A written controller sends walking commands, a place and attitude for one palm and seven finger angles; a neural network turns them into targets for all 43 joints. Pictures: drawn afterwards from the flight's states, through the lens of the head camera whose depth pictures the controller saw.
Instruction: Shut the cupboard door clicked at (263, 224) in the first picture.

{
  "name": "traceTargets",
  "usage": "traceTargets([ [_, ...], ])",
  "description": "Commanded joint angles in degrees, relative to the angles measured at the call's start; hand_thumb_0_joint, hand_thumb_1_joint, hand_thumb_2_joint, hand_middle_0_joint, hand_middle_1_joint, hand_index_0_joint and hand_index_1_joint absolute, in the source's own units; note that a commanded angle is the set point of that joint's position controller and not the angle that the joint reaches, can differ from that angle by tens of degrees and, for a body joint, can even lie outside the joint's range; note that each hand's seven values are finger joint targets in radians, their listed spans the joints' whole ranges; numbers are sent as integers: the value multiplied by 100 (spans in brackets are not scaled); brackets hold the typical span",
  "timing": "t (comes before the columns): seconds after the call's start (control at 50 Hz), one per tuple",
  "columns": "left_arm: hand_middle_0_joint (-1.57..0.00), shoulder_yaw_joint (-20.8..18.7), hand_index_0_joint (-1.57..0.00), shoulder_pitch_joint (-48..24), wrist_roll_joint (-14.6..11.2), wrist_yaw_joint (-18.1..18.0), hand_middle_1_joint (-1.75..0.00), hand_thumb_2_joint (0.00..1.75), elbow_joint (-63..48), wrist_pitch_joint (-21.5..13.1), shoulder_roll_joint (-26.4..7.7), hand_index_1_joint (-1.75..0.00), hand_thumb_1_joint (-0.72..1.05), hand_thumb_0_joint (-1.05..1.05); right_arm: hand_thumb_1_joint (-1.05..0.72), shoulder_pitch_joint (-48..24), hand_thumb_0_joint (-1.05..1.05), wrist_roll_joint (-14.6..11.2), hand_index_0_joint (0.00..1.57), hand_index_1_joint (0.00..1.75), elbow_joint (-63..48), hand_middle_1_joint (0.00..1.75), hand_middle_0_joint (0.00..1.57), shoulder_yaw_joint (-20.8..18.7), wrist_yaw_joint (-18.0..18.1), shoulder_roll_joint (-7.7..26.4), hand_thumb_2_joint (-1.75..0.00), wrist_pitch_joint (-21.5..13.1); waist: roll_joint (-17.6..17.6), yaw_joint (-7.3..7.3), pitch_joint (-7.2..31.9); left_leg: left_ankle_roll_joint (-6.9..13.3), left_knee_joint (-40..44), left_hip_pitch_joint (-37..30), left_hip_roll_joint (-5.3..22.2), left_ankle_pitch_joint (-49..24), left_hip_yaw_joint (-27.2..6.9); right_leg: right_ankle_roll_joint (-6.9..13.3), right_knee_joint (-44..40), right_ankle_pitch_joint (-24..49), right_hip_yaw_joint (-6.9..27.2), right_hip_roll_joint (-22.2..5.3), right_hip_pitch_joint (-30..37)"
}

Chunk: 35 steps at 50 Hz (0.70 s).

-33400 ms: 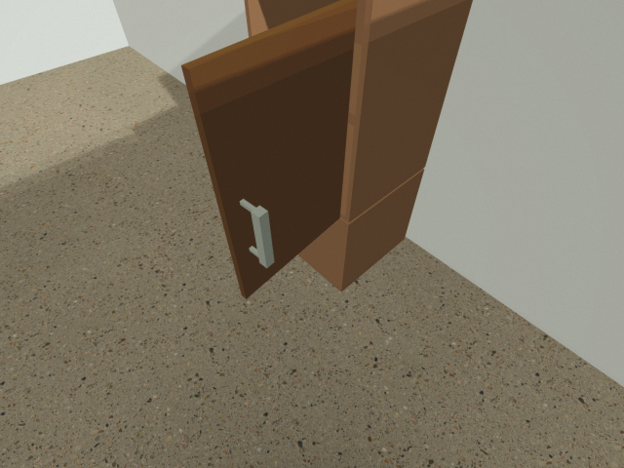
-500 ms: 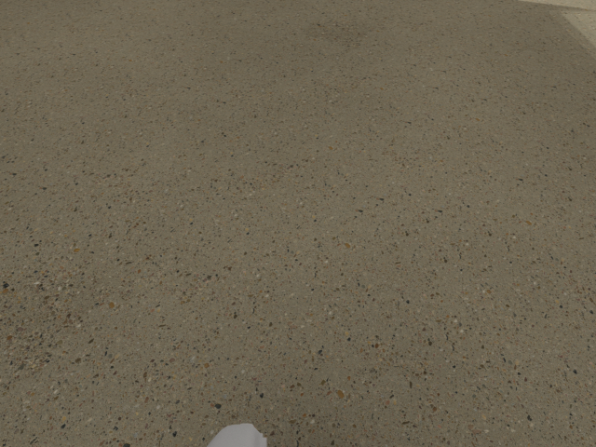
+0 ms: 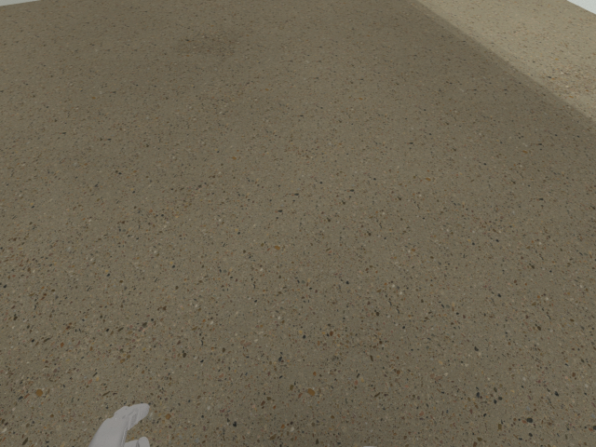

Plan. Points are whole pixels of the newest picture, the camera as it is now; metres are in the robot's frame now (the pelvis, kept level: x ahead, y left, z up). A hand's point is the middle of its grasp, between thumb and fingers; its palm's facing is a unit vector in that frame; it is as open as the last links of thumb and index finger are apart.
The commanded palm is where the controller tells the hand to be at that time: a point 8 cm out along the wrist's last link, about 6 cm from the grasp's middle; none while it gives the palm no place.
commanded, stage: turn to face it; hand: left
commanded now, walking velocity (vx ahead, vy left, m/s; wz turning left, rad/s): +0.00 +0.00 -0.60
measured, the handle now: out of the picture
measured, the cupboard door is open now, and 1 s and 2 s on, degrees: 66 66 66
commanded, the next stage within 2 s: none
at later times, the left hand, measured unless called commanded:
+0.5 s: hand (182, 444) +0.14 +0.19 -0.18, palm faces -0.22 -0.96 -0.18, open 7.3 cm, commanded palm none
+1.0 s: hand (256, 382) +0.23 +0.09 -0.15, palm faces -0.54 -0.80 -0.27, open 7.3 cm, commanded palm none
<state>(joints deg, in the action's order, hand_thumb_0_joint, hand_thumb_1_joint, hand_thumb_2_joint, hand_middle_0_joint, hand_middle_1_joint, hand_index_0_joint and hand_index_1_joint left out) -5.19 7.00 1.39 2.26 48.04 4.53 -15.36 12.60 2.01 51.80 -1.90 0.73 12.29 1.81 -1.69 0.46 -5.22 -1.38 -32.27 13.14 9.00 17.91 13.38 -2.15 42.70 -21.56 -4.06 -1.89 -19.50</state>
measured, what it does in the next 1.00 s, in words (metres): steps on the spot, turning right: right foot, then left foot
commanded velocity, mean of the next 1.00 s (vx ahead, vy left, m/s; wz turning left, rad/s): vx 0.00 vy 0.00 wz -0.60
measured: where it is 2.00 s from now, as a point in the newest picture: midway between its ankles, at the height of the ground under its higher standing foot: outside the picture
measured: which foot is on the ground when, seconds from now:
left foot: down 0.00-0.04, up 0.06-0.40, down 0.42-0.84, up 0.86-1.00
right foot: up 0.00-0.02, down 0.04-0.42, up 0.44-0.82, down 0.84-1.00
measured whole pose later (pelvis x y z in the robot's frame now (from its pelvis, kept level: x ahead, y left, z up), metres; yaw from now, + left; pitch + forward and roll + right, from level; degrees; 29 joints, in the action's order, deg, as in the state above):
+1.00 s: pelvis +0.02 -0.02 +0.00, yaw -34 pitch +1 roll +0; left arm -2.9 8.8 1.2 0.5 49.0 2.4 -12.6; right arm 11.9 1.3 52.4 -3.3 0.9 15.7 4.4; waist -2.2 1.1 -5.1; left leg -4.1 -64.3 27.3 5.3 25.1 3.1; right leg 1.8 31.9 -16.8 -0.9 0.7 -15.8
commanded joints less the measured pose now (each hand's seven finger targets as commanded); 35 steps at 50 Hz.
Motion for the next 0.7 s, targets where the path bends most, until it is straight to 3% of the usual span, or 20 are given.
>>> traceTargets([
  [0.0, -20, -184, -20, 1043, 57, -100, -30, 90, -160, -304, -1037, -30, 90, 0, -90, -130, 0, -126, 20, 30, -552, 30, 20, -330, -4, 828, -90, -92, 1191, -482, 1011, -87, -1497, 1041, 174, -6, -92, 573, -2250, 2332, 1397, -1039, 1923],
  [0.02, -20, -251, -20, 1203, 21, -175, -30, 90, -96, -329, -1456, -30, 90, 0, -90, -432, 0, -113, 20, 30, -820, 30, 20, -231, 7, 602, -90, -54, 2110, -584, 817, -255, -2793, 2122, -498, 2044, -440, 1200, -2311, 4044, 2812, -2007, 1874],
  [0.04, -20, -232, -20, 1239, -20, -234, -30, 90, -106, -309, -1466, -30, 90, 0, -90, -435, 0, -123, 20, 30, -811, 30, 20, -218, 51, 742, -90, 34, 1718, -563, 796, -198, -3493, 2165, -373, 1814, -1164, 1500, -2428, 3377, 2755, -2143, 1480],
  [0.06, -20, -224, -20, 872, -4, -278, -30, 90, -217, -303, -1219, -30, 90, 0, -90, -509, 0, -118, 20, 30, -791, 30, 20, -230, 52, 678, -90, 31, 1445, -396, 578, -183, -3671, 2516, -306, 1367, -1404, 1441, -2487, 2847, 2488, -1794, 1462],
  [0.08, -20, -218, -20, 517, -4, -318, -30, 90, -299, -284, -1081, -30, 90, 0, -90, -487, 0, -112, 20, 30, -716, 30, 20, -257, 62, 693, -90, 23, 1637, -265, 564, -229, -3746, 2557, -246, 1032, -1404, 1346, -2460, 2589, 2456, -1567, 1407],
  [0.1, -20, -132, -20, 313, -21, -311, -30, 90, -353, -296, -937, -30, 90, 0, -90, -443, 0, -102, 20, 30, -611, 30, 20, -256, 48, 806, -90, 14, 1389, -173, 542, -290, -3706, 2374, -216, 683, -1412, 1258, -2360, 2724, 2064, -1336, 1260],
  [0.14, -20, -94, -20, 257, -25, -297, -30, 90, -391, -351, -817, -30, 90, 0, -90, -292, 0, -96, 20, 30, -537, 30, 20, -243, 20, 727, -90, 16, 1117, -47, 682, -357, -3326, 1952, -314, 418, -1331, 1177, -2229, 3093, 1700, -1115, 1037],
  [0.22, -20, -135, -20, 514, 6, -276, -30, 90, -273, -352, -922, -30, 90, 0, -90, -345, 0, -115, 20, 30, -559, 30, 20, -209, 28, 587, -90, -1, 791, -152, 851, -385, -2301, 1646, -545, 488, -1194, 1282, -2139, 3074, 1915, -1056, 1231],
  [0.3, -20, -185, -20, 577, 27, -264, -30, 90, -197, -314, -966, -30, 90, 0, -90, -417, 0, -158, 20, 30, -659, 30, 20, -198, 72, 569, -90, -65, 956, -198, 842, -322, -1247, 1223, -691, 661, -1218, 1333, -1946, 3255, 2349, -1073, 1143],
  [0.34, -20, -190, -20, 350, 5, -261, -30, 90, -218, -283, -938, -30, 90, 0, -90, -63, 0, -180, 20, 30, -562, 30, 20, -195, 108, 589, -90, -99, 978, 6, 856, -277, -338, 521, -779, 173, -1223, 1131, -1715, 3082, 2417, -925, 714],
  [0.36, -20, -178, -20, 218, -29, -255, -30, 90, -225, -260, -864, -30, 90, 0, -90, 186, 0, -182, 20, 30, -470, 30, 20, -198, 121, 619, -90, -135, 870, 152, 876, -254, 386, -133, -788, -436, -1208, 905, -1529, 2696, 2336, -733, 274],
  [0.38, -20, -130, -20, 216, -63, -246, -30, 90, -272, -232, -601, -30, 90, 0, -90, 386, 0, -160, 20, 30, -421, 30, 20, -232, 133, 862, -90, -198, 153, 219, 1005, -128, 1209, -811, -254, -698, -1693, 590, -981, 1854, 1942, -226, -256],
  [0.4, -20, -56, -20, 460, -129, -193, -30, 90, -361, -211, -270, -30, 90, 0, -90, 490, 0, -68, 20, 30, -455, 30, 20, -320, 156, 1455, -90, -250, -1547, 171, 1156, 430, 1531, -1511, 1204, -1622, -3098, 206, 222, -395, 1081, 592, -1249],
  [0.42, -20, -44, -20, 324, -71, -185, -30, 90, -384, -212, -404, -30, 90, 0, -90, 600, 0, -46, 20, 30, -479, 30, 20, -336, 185, 1581, -90, -202, -1550, 270, 1065, 987, 1464, -1173, 1887, -2365, -3422, 96, 1482, -1548, 710, 472, -1296],
  [0.44, -20, -78, -20, 308, -18, -157, -30, 90, -349, -197, -485, -30, 90, 0, -90, 431, 0, -14, 20, 30, -539, 30, 20, -273, 197, 1397, -90, -192, -944, 190, 882, 1104, 1461, -741, 1756, -2473, -3104, 56, 2134, -1311, 842, 274, -1199],
  [0.46, -20, -129, -20, 375, 14, -129, -30, 90, -249, -162, -480, -30, 90, 0, -90, 130, 0, -12, 20, 30, -597, 30, 20, -216, 220, 1221, -90, -218, -1175, 19, 746, 1006, 1448, -590, 1478, -2823, -2751, -43, 2472, -989, 823, 202, -1301],
  [0.5, -20, -134, -20, 330, -6, -52, -30, 90, -198, -130, -442, -30, 90, 0, -90, -93, 0, -8, 20, 30, -695, 30, 20, -176, 221, 1065, -90, -213, -972, -49, 517, 908, 1271, -516, 1145, -3087, -1949, -109, 2662, -701, 629, 60, -1327],
  [0.52, -20, -104, -20, 300, -17, -26, -30, 90, -200, -112, -381, -30, 90, 0, -90, -37, 0, -7, 20, 30, -655, 30, 20, -174, 221, 1034, -90, -213, -868, -35, 578, 883, 1180, -727, 1030, -3308, -1695, -142, 2500, -593, 534, 51, -1331],
  [0.6, -20, -42, -20, 31, -35, 20, -30, 90, -295, -81, -218, -30, 90, 0, -90, 331, 0, -29, 20, 30, -477, 30, 20, -250, 190, 1103, -90, -202, -783, 134, 770, 886, 1047, -1155, 1035, -3349, -1273, -166, 1736, -401, 214, -4, -1186],
  [0.68, -20, -9, -20, -100, -20, 26, -30, 90, -360, -114, -168, -30, 90, 0, -90, 334, 0, -25, 20, 30, -376, 30, 20, -318, 126, 1168, -90, -171, -1061, 173, 759, 850, 900, -1061, 1121, -3210, -906, -98, 718, -307, -57, 24, -708],
])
